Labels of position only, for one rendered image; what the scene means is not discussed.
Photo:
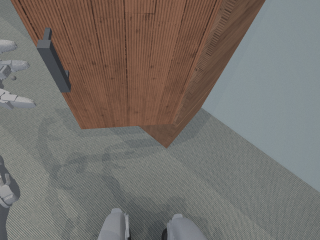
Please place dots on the robot right shin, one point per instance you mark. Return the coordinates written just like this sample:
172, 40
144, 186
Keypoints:
176, 216

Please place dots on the cupboard door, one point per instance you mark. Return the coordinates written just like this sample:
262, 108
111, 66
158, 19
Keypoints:
129, 61

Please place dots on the robot left thigh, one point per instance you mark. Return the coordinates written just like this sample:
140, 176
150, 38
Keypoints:
115, 227

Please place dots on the left robot hand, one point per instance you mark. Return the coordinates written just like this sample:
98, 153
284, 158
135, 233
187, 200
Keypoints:
8, 100

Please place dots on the handle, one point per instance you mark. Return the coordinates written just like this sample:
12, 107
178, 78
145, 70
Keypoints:
50, 57

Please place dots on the left robot upper arm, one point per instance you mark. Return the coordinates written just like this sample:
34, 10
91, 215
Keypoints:
9, 193

